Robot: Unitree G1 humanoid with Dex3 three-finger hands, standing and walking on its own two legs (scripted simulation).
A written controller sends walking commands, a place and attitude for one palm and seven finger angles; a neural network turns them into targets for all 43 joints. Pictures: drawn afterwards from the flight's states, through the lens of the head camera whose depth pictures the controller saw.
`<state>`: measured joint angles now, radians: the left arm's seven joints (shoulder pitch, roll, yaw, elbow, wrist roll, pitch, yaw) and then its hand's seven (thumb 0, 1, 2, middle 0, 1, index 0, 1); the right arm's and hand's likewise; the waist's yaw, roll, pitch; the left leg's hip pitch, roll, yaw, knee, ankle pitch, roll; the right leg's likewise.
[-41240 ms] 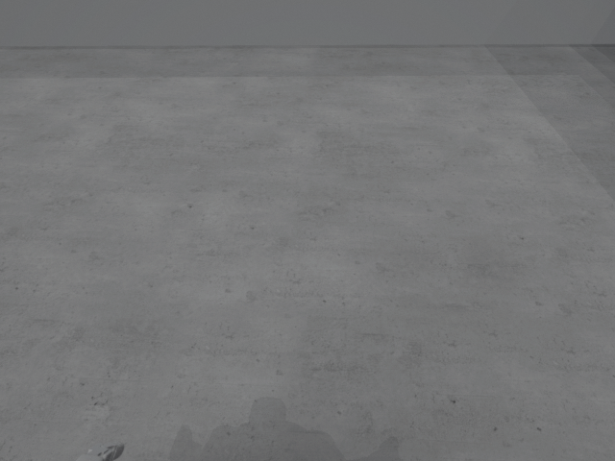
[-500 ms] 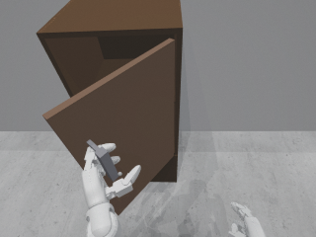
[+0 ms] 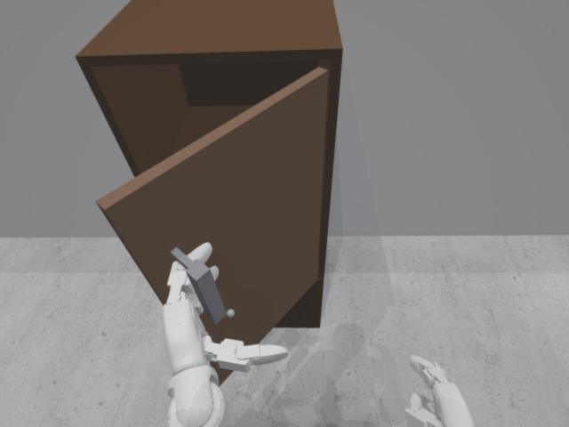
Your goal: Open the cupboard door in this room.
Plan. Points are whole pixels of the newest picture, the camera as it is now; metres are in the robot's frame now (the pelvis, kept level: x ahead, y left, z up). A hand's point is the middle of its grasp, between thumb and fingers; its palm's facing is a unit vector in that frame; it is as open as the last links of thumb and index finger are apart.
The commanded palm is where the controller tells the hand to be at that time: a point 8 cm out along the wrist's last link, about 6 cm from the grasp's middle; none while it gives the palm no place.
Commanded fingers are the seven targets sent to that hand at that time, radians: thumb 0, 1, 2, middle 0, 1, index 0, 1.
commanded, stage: slide the hand sideways off the handle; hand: left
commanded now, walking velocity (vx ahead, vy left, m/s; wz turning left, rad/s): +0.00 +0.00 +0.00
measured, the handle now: (198, 285) +0.29 +0.13 +0.07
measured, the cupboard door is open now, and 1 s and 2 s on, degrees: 50 52 52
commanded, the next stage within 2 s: draw the hand back to the body in 1.24 s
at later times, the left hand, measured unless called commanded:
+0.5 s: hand (207, 356) +0.20 +0.10 +0.07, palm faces -0.04 -1.00 +0.03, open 16.3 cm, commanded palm +0.17 +0.16 +0.07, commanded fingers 0.00 -0.50 0.30 -0.15 -0.30 -0.15 -0.30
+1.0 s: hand (170, 390) +0.16 +0.14 +0.07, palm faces -0.01 -1.00 -0.01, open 16.1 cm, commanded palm +0.12 +0.20 +0.07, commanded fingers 0.00 -0.50 0.30 -0.15 -0.30 -0.15 -0.30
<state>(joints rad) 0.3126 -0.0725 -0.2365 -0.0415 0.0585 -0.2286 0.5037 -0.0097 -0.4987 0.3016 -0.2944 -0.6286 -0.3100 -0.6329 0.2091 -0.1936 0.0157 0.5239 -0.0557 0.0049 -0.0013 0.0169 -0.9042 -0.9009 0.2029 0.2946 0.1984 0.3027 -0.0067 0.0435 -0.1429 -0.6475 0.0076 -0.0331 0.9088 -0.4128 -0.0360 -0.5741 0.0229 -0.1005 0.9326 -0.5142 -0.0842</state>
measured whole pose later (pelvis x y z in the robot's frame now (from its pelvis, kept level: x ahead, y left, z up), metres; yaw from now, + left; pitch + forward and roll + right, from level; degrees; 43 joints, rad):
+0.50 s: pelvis -0.01 +0.04 -0.01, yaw -2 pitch +9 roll -1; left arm 0.52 0.05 -0.25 -0.25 -0.01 -0.30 0.13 -0.01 -0.50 0.30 -0.16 -0.31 -0.17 -0.31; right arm 0.29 -0.21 0.03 0.39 -0.01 -0.03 0.03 0.02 -0.90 -0.90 0.20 0.29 0.20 0.30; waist -0.02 0.04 -0.13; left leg -0.72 0.00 0.01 1.01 -0.45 0.02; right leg -0.64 0.01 -0.06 1.00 -0.52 -0.04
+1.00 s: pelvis -0.01 +0.03 -0.02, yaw -2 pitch +11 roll -1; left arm 0.73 0.13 -0.14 -0.39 -0.11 -0.34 -0.01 -0.01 -0.50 0.30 -0.18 -0.32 -0.20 -0.32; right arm 0.28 -0.20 0.02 0.36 0.01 -0.03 0.00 0.02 -0.90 -0.90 0.20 0.29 0.20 0.30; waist 0.00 0.05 -0.15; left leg -0.78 0.01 -0.01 1.07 -0.48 0.00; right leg -0.69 0.02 -0.08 1.06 -0.55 -0.05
